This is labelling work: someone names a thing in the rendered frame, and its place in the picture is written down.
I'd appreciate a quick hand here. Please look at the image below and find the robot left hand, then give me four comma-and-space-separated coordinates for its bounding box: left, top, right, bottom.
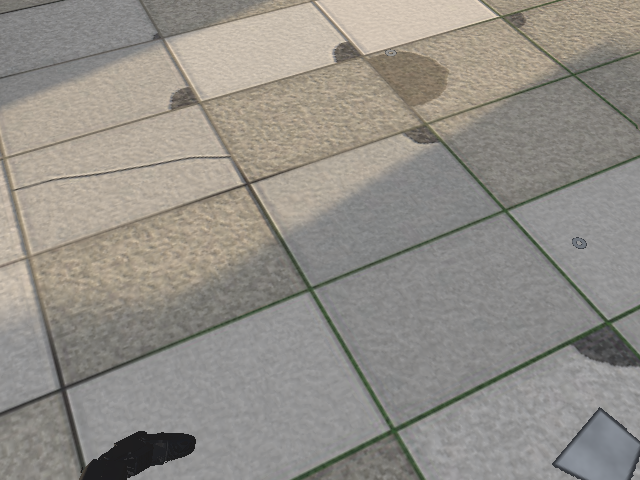
79, 431, 196, 480

